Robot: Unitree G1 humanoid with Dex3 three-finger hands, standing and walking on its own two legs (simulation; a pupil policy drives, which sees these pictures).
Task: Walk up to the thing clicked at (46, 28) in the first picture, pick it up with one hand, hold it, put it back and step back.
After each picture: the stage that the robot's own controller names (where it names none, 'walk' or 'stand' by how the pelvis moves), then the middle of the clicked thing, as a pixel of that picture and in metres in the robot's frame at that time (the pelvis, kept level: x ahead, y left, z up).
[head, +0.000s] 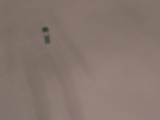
stand; (46, 37) +1.41 +0.37 -0.65
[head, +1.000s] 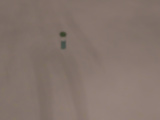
walk; (63, 42) +1.31 +0.15 -0.63
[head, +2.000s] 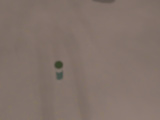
walk; (59, 72) +0.83 +0.13 -0.65
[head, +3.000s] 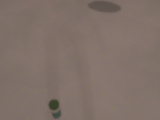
walk; (55, 110) +0.47 +0.17 -0.62
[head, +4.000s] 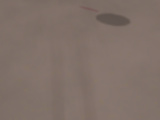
stand; out of the picture +0.33 +0.13 -0.65
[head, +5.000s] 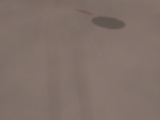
stand; out of the picture +0.32 +0.14 -0.66
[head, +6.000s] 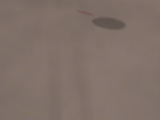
stand; out of the picture +0.34 +0.14 -0.66
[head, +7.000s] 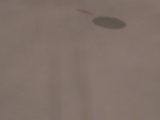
stand; out of the picture +0.33 +0.14 -0.66
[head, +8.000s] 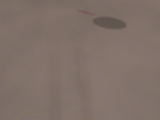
stand; out of the picture +0.32 +0.14 -0.66
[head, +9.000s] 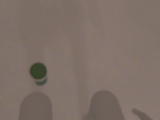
go down; (39, 76) +0.40 +0.14 -0.35
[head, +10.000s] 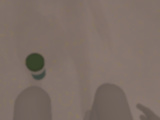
go down; (37, 69) +0.42 +0.15 -0.28
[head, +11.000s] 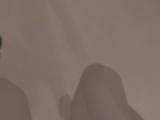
close in; out of the picture +0.41 +0.20 -0.17
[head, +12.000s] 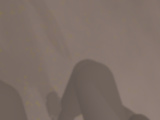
close; out of the picture +0.43 +0.22 -0.16
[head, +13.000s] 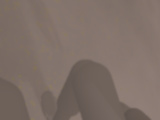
lift; out of the picture +0.41 +0.22 -0.16
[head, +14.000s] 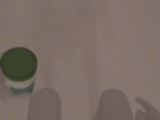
lift; (21, 80) +0.31 +0.19 +0.00
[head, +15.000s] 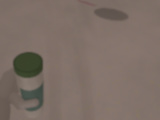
hold; (31, 89) +0.30 +0.16 +0.06
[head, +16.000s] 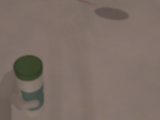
hold; (32, 90) +0.30 +0.16 +0.05
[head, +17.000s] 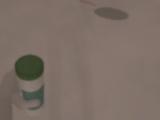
crouch; (32, 90) +0.30 +0.16 +0.05
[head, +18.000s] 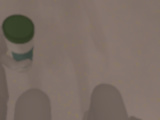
crouch; (21, 50) +0.43 +0.16 -0.04
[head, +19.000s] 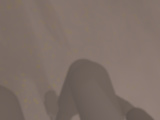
lower; out of the picture +0.43 +0.25 -0.17
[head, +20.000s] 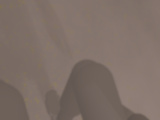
lower; out of the picture +0.43 +0.25 -0.16
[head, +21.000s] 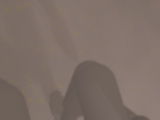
lower; out of the picture +0.41 +0.25 -0.16
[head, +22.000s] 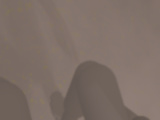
lower; out of the picture +0.41 +0.24 -0.16
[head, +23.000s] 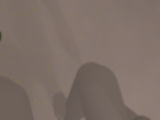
draw back; out of the picture +0.40 +0.21 -0.15
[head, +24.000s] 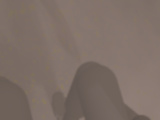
withdraw; out of the picture +0.40 +0.24 -0.17
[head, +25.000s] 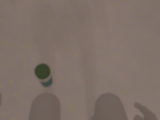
walk; (45, 77) +0.42 +0.17 -0.36
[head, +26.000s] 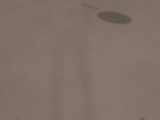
stand; out of the picture +0.36 +0.14 -0.60
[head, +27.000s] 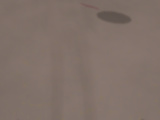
stand; out of the picture +0.35 +0.14 -0.60
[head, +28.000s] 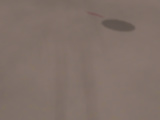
stand; out of the picture +0.37 +0.13 -0.64
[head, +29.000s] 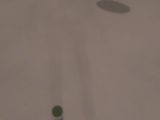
walk; (58, 116) +0.41 +0.11 -0.63
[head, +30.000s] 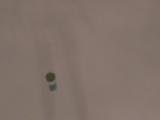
walk; (51, 83) +0.61 +0.18 -0.64
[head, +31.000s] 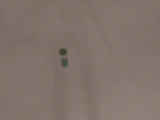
stand; (64, 59) +0.96 +0.17 -0.63
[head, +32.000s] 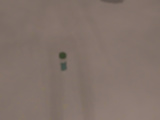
stand; (63, 63) +0.97 +0.15 -0.64
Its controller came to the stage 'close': yes
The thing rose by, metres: 0.69
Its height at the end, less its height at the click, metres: +0.00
